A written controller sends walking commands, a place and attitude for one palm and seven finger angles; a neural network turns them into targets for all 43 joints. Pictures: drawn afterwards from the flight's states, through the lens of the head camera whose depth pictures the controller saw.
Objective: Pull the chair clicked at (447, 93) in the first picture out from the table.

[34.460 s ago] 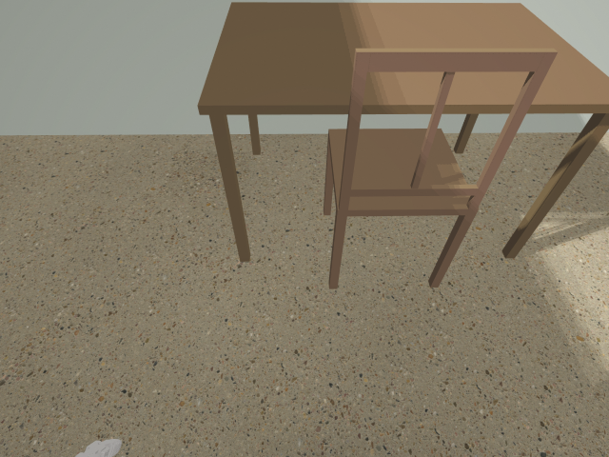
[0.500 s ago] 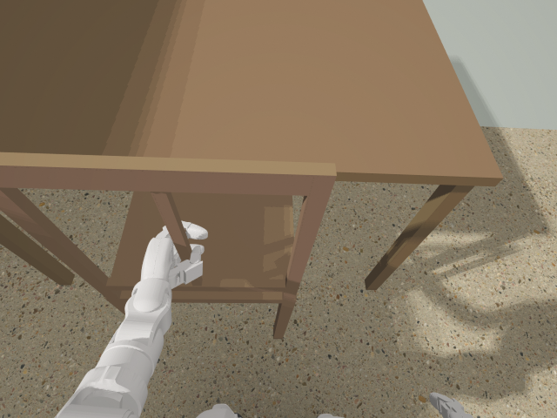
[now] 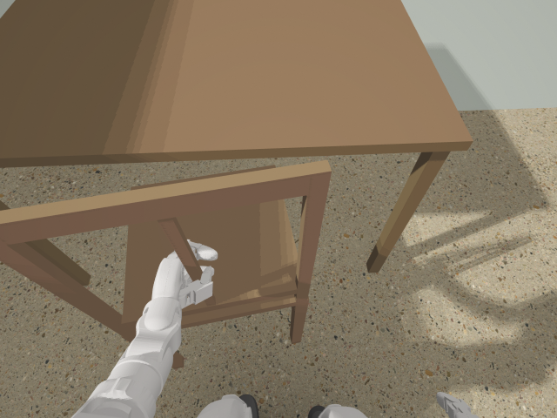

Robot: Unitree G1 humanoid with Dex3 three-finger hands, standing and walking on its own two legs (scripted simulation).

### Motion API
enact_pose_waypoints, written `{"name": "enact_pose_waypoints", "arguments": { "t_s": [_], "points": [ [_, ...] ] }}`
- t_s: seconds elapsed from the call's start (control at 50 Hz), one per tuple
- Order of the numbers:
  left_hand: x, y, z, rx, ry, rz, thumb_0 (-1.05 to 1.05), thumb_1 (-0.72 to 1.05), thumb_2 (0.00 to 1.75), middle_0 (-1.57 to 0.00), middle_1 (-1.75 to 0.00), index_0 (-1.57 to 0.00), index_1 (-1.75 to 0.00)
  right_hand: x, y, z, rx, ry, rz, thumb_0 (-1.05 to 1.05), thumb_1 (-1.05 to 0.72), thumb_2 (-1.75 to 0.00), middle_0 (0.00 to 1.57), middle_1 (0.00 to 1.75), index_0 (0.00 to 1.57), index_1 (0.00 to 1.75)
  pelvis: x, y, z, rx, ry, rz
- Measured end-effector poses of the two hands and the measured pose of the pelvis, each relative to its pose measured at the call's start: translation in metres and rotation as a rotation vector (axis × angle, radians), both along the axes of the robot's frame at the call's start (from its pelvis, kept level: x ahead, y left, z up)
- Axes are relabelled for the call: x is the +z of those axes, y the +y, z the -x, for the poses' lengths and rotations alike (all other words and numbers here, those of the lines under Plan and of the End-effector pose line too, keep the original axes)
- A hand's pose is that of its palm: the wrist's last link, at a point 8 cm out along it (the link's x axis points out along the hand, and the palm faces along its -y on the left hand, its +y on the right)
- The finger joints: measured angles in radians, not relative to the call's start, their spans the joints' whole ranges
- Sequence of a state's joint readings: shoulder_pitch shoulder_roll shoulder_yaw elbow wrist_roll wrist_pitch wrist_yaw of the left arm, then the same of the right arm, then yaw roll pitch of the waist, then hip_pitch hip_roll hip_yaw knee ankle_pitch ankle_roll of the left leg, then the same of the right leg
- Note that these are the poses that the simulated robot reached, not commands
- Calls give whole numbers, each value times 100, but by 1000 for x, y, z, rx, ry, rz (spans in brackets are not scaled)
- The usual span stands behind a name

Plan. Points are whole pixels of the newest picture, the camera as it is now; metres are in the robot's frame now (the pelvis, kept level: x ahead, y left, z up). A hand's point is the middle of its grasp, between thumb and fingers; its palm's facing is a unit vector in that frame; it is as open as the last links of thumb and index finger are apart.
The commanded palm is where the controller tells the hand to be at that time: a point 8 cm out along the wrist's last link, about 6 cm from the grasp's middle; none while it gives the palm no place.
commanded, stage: step backward, pulling the chair out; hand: left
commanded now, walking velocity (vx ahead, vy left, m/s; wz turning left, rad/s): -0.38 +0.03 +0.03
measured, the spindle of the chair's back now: (193, 268) +0.35 +0.14 -0.06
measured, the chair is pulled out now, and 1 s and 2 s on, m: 0.14 0.24 0.46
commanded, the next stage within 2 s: none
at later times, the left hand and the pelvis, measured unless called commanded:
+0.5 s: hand (203, 311) +0.28 +0.12 -0.07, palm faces +0.02 -0.98 -0.19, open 5.1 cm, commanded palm +0.25 +0.17 -0.06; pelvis -0.07 -0.01 -0.01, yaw -2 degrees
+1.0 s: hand (202, 348) +0.22 +0.12 -0.07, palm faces -0.01 -0.98 -0.21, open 5.2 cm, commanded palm +0.19 +0.16 -0.06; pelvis -0.12 -0.02 +0.00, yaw -2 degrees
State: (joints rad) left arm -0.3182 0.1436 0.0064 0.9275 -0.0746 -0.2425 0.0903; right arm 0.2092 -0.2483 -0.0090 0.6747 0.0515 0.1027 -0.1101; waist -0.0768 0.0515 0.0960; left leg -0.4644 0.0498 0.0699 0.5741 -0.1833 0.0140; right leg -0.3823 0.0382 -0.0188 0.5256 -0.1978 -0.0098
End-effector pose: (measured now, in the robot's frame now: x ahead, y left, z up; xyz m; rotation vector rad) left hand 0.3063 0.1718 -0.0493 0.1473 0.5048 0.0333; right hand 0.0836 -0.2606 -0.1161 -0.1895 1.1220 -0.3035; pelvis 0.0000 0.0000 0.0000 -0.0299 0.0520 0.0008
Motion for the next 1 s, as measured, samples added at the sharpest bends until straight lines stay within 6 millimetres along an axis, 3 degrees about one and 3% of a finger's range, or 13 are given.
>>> {"name": "enact_pose_waypoints", "arguments": {
  "t_s": [0.12, 0.22, 0.34, 0.42, 0.52, 0.62, 0.74, 0.88, 1.0],
  "points": [
    [0, -1, 17, -40, 0, -3, 3, 75, 79, -29, -114, -49, -145, 8, -5, 15, 5, -23, 61, 1, -91, -89, 20, 30, 20, 30, 0, 14, 13, 8, -20, 5],
    [0, 3, 23, -75, -8, -6, 2, 74, 79, -29, -116, -49, -145, 10, 8, 23, 22, -41, 66, 1, -91, -89, 20, 30, 20, 30, -2, 20, 23, -1, -26, 3],
    [0, 5, 29, -50, -12, -12, 2, 73, 81, -29, -117, -49, -145, 3, 31, 26, 79, -62, 1, 1, -91, -89, 20, 30, 20, 30, -3, 13, 39, -21, -24, 11],
    [0, 4, 34, -25, -28, -32, 2, 71, 82, -32, -118, -49, -145, -7, 35, 33, 100, -80, -52, 1, -90, -89, 20, 30, 20, 30, -7, -1, 52, -43, -15, 10],
    [1, 0, 50, 26, -14, -37, 3, 71, 82, -33, -117, -49, -145, -19, 18, 56, 77, -55, -86, 1, -90, -89, 20, 30, 21, 30, -6, -15, 67, -33, -39, 50],
    [2, -5, 67, 38, -2, -41, 3, 71, 81, -33, -116, -49, -145, -10, -15, 78, 26, 14, -22, 1, -90, -89, 20, 30, 21, 30, 2, -18, 65, -63, -24, -28],
    [2, -4, 68, -8, 5, -45, 3, 70, 81, -33, -120, -49, -145, -1, -38, 76, 31, 28, 97, 1, -91, -89, 20, 30, 20, 30, -2, -4, 67, -4, -13, -29],
    [1, -3, 72, -36, -3, -41, 3, 71, 79, -31, -122, -49, -145, 13, -19, 67, 78, -65, 66, 1, -91, -89, 19, 30, 20, 29, 0, -6, 97, -37, -13, -32],
    [3, -4, 99, -10, -22, -61, 3, 72, 77, -29, -122, -49, -145, 3, 0, 84, 69, -112, -48, 1, -91, -89, 20, 30, 20, 30, -2, -18, 119, -39, -18, 8]
  ]
}}
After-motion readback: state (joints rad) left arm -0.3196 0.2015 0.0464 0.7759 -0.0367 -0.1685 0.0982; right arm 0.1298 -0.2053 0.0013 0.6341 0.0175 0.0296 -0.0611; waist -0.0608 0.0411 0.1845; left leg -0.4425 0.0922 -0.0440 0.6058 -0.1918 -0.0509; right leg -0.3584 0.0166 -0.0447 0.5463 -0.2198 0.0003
